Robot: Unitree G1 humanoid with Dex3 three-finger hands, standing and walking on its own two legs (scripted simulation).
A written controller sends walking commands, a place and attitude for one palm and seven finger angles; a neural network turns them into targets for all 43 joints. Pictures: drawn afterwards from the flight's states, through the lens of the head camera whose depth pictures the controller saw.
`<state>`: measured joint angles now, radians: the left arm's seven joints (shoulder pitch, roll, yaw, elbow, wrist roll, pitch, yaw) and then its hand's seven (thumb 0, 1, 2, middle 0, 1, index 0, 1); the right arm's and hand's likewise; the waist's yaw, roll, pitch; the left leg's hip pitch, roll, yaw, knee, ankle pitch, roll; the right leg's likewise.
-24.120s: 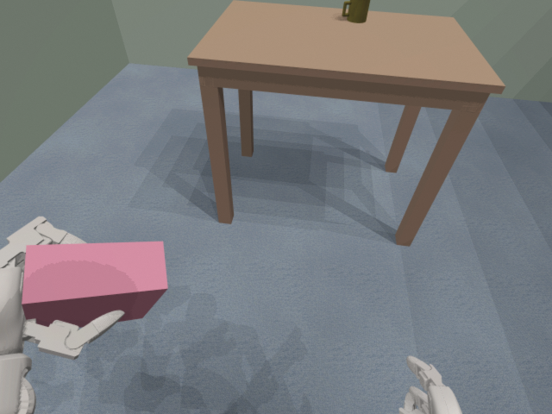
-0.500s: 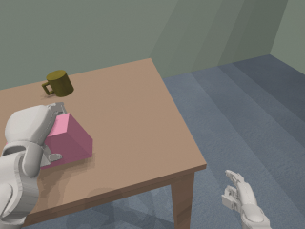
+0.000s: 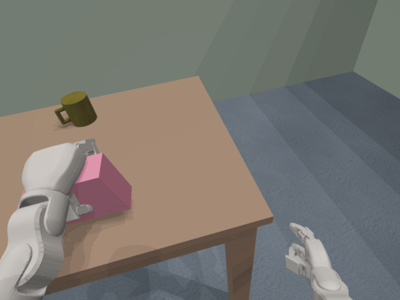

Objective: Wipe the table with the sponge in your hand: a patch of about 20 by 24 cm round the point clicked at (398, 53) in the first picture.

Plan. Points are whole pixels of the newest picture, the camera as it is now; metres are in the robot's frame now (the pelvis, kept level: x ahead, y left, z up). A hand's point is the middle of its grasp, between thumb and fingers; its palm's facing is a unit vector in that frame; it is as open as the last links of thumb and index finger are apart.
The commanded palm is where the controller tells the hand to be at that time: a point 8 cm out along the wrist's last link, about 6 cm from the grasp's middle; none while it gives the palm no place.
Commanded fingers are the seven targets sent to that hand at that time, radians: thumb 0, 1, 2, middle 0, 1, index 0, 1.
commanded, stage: move the sponge above the wiping area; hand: left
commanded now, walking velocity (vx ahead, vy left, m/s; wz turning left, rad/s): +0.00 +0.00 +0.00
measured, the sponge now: (89, 196) +0.25 +0.26 +0.12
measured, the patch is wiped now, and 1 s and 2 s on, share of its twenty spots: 0.00 0.00 0.00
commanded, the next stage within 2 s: none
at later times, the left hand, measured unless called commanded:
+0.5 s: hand (70, 182) +0.23 +0.27 +0.17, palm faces +0.17 -0.08 -0.98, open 9.7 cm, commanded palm +0.20 +0.26 +0.24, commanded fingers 0.00 0.10 1.30 -1.20 -1.60 -1.20 -1.60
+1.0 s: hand (65, 180) +0.23 +0.27 +0.18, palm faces +0.20 -0.08 -0.98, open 9.7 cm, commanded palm +0.19 +0.26 +0.24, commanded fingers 0.00 0.10 1.30 -1.20 -1.60 -1.20 -1.60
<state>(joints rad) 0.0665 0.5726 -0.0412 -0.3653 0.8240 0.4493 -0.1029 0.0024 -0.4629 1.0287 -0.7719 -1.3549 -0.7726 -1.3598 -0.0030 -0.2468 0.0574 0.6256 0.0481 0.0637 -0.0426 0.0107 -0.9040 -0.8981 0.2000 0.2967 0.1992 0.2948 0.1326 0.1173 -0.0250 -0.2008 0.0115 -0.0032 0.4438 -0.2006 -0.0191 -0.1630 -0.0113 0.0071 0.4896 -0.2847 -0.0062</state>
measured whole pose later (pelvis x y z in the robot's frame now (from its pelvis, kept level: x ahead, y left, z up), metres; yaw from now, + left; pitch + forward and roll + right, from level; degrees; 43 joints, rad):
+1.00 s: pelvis +0.00 -0.01 +0.00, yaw +0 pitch -3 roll +1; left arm 0.08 0.61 0.00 -0.39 0.79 0.48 -0.10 0.00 -0.46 1.03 -0.77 -1.35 -0.77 -1.36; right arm 0.01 -0.26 0.06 0.62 0.06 0.07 -0.05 0.01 -0.90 -0.90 0.20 0.30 0.20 0.29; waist 0.14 0.12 -0.03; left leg -0.20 0.02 -0.01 0.45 -0.20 -0.03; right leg -0.16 0.00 0.01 0.50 -0.29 -0.01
